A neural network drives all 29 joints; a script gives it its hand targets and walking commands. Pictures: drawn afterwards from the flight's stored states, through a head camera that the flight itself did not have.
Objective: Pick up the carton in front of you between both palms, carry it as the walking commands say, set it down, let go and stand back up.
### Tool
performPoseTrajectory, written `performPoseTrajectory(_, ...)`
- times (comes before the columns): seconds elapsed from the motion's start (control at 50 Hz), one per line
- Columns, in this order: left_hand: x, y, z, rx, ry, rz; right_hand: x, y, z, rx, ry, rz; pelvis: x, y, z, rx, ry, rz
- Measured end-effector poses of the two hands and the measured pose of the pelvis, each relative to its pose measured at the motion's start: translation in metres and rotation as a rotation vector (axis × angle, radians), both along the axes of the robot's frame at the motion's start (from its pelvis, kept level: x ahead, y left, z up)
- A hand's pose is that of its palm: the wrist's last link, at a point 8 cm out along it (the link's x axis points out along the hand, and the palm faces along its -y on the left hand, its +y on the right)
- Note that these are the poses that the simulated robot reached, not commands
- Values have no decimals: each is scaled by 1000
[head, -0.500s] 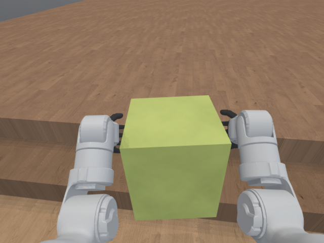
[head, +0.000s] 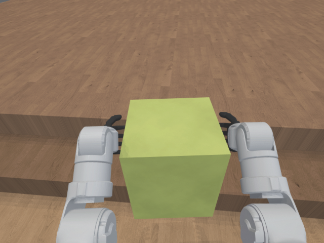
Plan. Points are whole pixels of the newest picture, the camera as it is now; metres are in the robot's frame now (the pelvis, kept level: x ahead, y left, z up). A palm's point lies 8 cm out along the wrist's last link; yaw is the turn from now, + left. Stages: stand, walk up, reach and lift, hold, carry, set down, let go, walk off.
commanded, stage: carry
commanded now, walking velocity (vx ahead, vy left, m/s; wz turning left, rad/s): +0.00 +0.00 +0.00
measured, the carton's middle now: (171, 158) +0.35 -0.01 +0.06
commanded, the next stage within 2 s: none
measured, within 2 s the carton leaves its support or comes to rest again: neither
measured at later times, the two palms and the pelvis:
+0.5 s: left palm (113, 136) +0.36 +0.14 +0.14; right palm (235, 132) +0.36 -0.16 +0.14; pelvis +0.01 -0.01 +0.00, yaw +0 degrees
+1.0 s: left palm (115, 133) +0.37 +0.13 +0.14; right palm (235, 129) +0.37 -0.17 +0.14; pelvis +0.02 -0.02 +0.00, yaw +0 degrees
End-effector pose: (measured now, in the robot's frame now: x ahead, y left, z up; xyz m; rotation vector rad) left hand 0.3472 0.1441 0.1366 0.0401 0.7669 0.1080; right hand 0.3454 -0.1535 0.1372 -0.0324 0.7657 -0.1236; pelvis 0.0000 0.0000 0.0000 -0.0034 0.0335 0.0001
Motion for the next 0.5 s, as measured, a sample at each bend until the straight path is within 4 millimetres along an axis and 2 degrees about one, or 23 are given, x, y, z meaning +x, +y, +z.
performPoseTrajectory(0.5,11,-7,0,4,0,8,14,-8,1,-5,0,8,12,-12,2,-4,-20,2)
